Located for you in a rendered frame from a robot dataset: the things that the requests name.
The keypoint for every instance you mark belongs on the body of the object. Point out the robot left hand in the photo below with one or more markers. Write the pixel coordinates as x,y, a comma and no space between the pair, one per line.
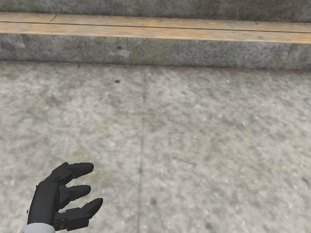
52,194

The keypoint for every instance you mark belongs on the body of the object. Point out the robot left forearm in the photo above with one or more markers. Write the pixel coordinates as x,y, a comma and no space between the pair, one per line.
37,227

